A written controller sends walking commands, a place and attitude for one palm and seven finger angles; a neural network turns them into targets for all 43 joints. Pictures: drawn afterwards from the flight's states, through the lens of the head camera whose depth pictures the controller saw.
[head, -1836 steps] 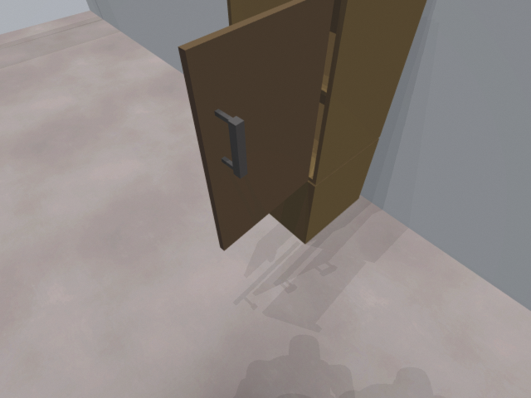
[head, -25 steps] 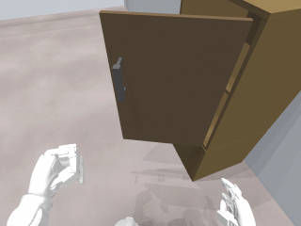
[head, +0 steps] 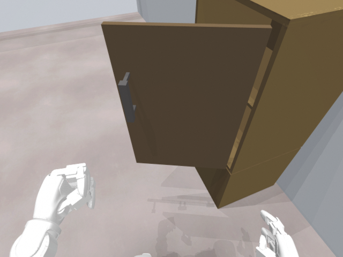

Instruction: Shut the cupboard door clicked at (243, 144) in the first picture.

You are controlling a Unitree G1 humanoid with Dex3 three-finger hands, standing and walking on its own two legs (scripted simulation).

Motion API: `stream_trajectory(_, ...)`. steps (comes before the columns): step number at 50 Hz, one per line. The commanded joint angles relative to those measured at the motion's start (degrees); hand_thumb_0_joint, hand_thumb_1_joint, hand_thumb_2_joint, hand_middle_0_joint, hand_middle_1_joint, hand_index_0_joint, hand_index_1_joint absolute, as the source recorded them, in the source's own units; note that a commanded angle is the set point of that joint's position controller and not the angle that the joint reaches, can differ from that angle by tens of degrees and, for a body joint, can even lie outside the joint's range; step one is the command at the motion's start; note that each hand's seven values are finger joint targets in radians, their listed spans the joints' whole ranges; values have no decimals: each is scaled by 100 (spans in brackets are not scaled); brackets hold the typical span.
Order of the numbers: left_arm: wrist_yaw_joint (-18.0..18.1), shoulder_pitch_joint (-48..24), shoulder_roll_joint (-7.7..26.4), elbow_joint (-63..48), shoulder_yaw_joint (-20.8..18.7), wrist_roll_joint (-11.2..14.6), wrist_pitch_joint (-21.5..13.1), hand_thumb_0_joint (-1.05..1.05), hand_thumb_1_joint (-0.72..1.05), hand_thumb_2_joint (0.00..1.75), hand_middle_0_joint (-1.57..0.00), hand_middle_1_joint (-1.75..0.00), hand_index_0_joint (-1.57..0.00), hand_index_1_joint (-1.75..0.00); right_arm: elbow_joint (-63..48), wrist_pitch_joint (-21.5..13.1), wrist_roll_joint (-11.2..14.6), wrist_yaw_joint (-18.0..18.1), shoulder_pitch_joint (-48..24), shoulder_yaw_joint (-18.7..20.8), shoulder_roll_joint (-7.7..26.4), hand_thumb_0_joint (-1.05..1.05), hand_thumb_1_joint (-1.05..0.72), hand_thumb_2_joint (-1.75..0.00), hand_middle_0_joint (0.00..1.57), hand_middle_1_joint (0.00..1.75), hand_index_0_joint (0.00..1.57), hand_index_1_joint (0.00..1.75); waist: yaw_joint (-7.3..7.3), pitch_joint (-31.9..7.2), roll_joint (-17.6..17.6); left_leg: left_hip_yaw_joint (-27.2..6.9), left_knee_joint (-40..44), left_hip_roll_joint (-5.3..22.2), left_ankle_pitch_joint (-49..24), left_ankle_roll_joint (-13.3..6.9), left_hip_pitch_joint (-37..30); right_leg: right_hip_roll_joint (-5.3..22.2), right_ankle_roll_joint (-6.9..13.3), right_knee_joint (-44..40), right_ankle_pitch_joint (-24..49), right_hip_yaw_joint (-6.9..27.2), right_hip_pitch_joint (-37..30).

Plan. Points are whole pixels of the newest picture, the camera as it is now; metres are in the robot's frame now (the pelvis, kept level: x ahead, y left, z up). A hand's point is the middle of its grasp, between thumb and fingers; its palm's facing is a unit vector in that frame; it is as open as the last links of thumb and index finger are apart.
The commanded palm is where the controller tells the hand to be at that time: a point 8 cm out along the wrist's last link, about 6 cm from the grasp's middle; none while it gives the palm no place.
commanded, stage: raise the hand and make a fist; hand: left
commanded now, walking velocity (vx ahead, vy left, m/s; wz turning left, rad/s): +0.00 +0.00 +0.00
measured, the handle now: (129, 98) +0.52 +0.17 +0.09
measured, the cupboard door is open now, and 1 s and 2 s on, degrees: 63 63 61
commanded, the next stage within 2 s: bring the fist close to the handle in 0.04 s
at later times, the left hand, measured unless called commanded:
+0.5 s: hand (111, 165) +0.29 +0.16 +0.09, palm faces -0.05 -1.00 -0.04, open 3.1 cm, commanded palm +0.27 +0.21 +0.09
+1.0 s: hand (129, 132) +0.38 +0.14 +0.09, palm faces -0.03 -1.00 -0.03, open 3.1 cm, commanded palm +0.37 +0.19 +0.09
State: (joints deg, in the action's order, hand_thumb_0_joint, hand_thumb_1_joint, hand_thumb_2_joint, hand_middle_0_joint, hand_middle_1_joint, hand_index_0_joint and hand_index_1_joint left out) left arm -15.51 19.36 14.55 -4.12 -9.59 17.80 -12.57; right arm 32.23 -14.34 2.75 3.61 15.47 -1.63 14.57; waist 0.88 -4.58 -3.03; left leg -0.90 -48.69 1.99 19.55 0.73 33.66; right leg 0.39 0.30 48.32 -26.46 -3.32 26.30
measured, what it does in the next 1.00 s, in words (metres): stands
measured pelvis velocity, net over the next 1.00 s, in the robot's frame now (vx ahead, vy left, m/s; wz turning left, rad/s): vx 0.01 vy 0.00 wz -0.03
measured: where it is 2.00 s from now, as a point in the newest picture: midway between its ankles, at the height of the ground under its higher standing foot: outside the picture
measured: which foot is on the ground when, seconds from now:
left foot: down 0.00-1.00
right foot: down 0.00-1.00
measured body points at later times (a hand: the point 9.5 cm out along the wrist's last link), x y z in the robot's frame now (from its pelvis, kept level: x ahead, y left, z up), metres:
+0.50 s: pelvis +0.01 +0.00 +0.00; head +0.02 -0.02 +0.45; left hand +0.28 +0.21 +0.10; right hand +0.17 -0.23 -0.08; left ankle +0.06 +0.13 -0.70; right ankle -0.02 -0.12 -0.70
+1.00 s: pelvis +0.01 +0.00 +0.01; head +0.04 -0.02 +0.45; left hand +0.38 +0.19 +0.10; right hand +0.14 -0.26 -0.10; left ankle +0.06 +0.13 -0.70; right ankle -0.02 -0.12 -0.70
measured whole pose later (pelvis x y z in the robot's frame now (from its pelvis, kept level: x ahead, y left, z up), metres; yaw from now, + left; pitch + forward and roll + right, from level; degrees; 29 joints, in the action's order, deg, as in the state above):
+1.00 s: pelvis +0.01 +0.00 +0.01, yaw -1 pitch +7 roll +0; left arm -6.6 -17.9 12.8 28.9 -7.9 11.0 -13.5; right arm 37.3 -6.7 2.4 2.0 14.5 -0.4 14.3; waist -1.9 -4.0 -1.7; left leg 0.9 -45.1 2.2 18.6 1.0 33.6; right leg 0.3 0.5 46.5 -25.7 -1.5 27.8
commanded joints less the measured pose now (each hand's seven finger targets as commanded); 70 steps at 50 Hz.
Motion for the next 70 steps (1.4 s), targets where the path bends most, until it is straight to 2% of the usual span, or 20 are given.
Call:
stream_trajectory(1,19,-676,802,-1217,-461,82,-386,0,90,90,-130,-150,-130,-150,-907,-370,55,33,-533,235,617,0,-90,-90,20,30,20,30,-37,-642,115,4,689,-210,-451,-234,-882,-90,-29,-1019,1009,225,237)
stream_trajectory(7,10,-648,776,-1224,-474,86,-341,0,90,90,-130,-150,-130,-150,-912,-362,54,44,-546,234,604,0,-90,-90,20,30,20,30,-41,-709,162,-1,704,-206,-575,-238,-949,-95,-35,-977,1187,160,182)
stream_trajectory(12,138,-1532,535,-1173,-87,-41,-413,0,90,90,-130,-150,-130,-150,-797,-400,48,54,-545,225,612,0,-90,-90,20,30,20,30,-212,-710,99,-35,692,-193,-446,-245,-1068,-107,-45,-941,1046,116,426)
stream_trajectory(24,620,-2603,718,-178,-264,-345,-173,0,90,90,-130,-150,-130,-150,-686,-140,11,-24,-593,229,616,0,-90,-90,20,30,20,30,-82,-1104,269,55,827,-174,-772,-213,-1236,-73,-21,-979,1387,130,107)
stream_trajectory(27,655,-3104,541,157,-101,-361,-186,0,90,90,-130,-150,-130,-150,-630,-66,25,-54,-589,238,594,0,-90,-90,20,30,20,30,-170,-995,332,103,837,-176,-783,-203,-1255,-84,-42,-1007,1485,138,168)
stream_trajectory(29,687,-3215,743,367,-278,-416,-214,0,90,90,-130,-150,-130,-150,-580,-8,3,-57,-562,260,636,0,-90,-90,20,30,20,30,-113,-1041,321,118,825,-174,-884,-206,-1249,-70,-37,-1018,1605,183,89)
stream_trajectory(39,752,-4454,728,1040,-196,-480,-406,0,90,90,-130,-150,-130,-150,-382,250,35,-95,-421,336,663,0,-90,-90,20,30,20,30,-268,-1201,319,177,799,-159,-1086,-201,-1406,-77,-45,-1024,1941,226,95)
stream_trajectory(40,758,-4648,527,1140,30,-507,-419,0,90,90,-130,-150,-130,-150,-372,269,34,-100,-405,333,641,0,-90,-90,20,30,20,30,-323,-1176,256,175,812,-162,-1041,-195,-1421,-80,-46,-1023,1902,218,159)
stream_trajectory(46,940,-5582,833,1933,-246,-596,-482,0,90,90,-130,-150,-130,-150,-194,441,8,-113,-240,371,700,0,-90,-90,20,30,20,30,-333,-1505,378,152,770,-157,-1138,-188,-1455,-83,-37,-972,2033,245,123)
stream_trajectory(48,948,-5752,726,2090,-178,-619,-516,0,90,90,-130,-150,-130,-150,-207,506,3,-143,-225,369,681,0,-90,-90,20,30,20,30,-305,-1636,194,172,762,-181,-1220,-175,-1464,-78,-20,-926,2133,241,76)
stream_trajectory(49,1005,-5780,1009,2314,-422,-678,-533,0,90,90,-130,-150,-130,-150,-149,560,-13,-137,-155,391,722,0,-90,-90,20,30,20,30,-303,-1623,365,153,740,-154,-1262,-186,-1417,-87,-24,-931,2160,244,38)
stream_trajectory(52,1003,-6193,697,2626,-162,-690,-577,0,90,90,-130,-150,-130,-150,-126,640,-11,-180,-79,400,682,0,-90,-90,20,30,20,30,-382,-1644,242,199,704,-168,-1295,-176,-1399,-102,-32,-905,2287,255,124)
stream_trajectory(54,1047,-6386,939,3082,-386,-739,-582,0,90,90,-130,-150,-130,-150,-50,720,-20,-186,26,414,741,0,-90,-90,20,30,20,30,-403,-1543,427,182,683,-156,-1199,-191,-1267,-121,-42,-933,2163,260,213)
stream_trajectory(57,1058,-7174,761,3365,-201,-786,-686,0,90,90,-130,-150,-130,-150,-1,790,-25,-216,128,436,717,0,-90,-90,20,30,20,30,-527,-1649,308,167,617,-161,-1168,-187,-1297,-140,-28,-873,2119,269,394)
stream_trajectory(58,1058,-7089,785,3473,-269,-781,-716,0,90,90,-130,-150,-130,-150,-13,807,-33,-230,167,450,718,0,-90,-90,20,30,20,30,-480,-1729,288,175,603,-167,-1213,-188,-1310,-150,-19,-857,2161,268,360)
stream_trajectory(59,1083,-6808,1113,3593,-596,-812,-741,0,90,90,-130,-150,-130,-150,-9,849,-60,-234,231,467,768,0,-90,-90,20,30,20,30,-350,-1843,355,162,601,-160,-1300,-189,-1254,-157,-4,-833,2235,267,198)
stream_trajectory(61,1039,-6725,927,3371,-476,-798,-836,0,90,90,-130,-150,-130,-150,-108,883,-52,-281,232,477,724,0,-90,-90,20,30,20,30,-316,-2110,230,195,598,-169,-1544,-183,-1378,-154,8,-748,2506,256,88)
stream_trajectory(64,1036,-6412,952,3422,-538,-799,-859,0,90,90,-130,-150,-130,-150,-142,953,-58,-309,292,492,741,0,-90,-90,20,30,20,30,-278,-1985,346,224,606,-167,-1581,-199,-1265,-186,-4,-759,2613,247,30)
stream_trajectory(67,1036,-6584,985,3358,-547,-772,-841,0,90,90,-130,-150,-130,-150,-163,1022,-42,-302,304,500,736,0,-90,-90,20,30,20,30,-375,-1764,550,270,654,-170,-1311,-219,-1099,-188,-53,-856,2476,285,63)
stream_trajectory(70,1046,-6686,1149,3110,-649,-771,-921,0,90,90,-130,-150,-130,-150,-167,1061,-44,-251,281,504,727,0,-90,-90,20,30,20,30,-376,-1825,433,291,669,-180,-1266,-241,-1153,-188,-53,-890,2452,332,-22)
